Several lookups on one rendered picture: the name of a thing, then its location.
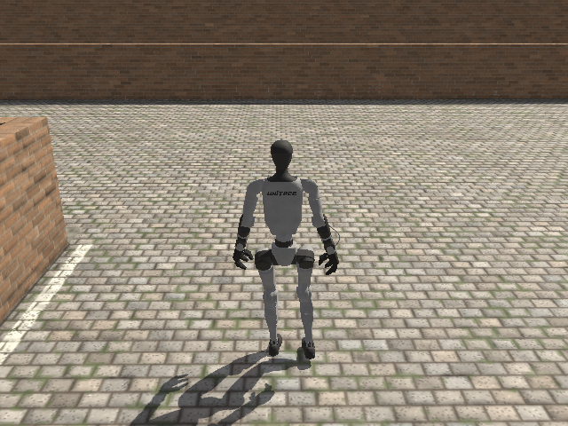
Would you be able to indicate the left robot forearm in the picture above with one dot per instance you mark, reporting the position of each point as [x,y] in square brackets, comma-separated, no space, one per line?
[242,236]

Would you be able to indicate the right robot hand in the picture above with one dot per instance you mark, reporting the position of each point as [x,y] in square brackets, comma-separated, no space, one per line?
[333,260]

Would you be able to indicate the right robot thigh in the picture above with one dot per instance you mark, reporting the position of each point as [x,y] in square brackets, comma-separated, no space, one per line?
[304,264]

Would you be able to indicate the left robot upper arm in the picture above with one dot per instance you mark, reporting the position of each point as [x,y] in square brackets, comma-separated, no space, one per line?
[254,188]

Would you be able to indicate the right robot upper arm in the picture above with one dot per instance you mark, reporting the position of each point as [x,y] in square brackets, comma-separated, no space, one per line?
[310,187]

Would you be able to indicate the right robot foot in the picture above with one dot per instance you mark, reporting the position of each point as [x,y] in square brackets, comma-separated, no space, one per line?
[309,351]

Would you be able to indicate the left robot hand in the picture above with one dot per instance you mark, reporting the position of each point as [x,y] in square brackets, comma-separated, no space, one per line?
[237,255]

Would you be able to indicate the right robot forearm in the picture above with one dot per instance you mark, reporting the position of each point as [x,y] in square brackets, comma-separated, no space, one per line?
[326,237]

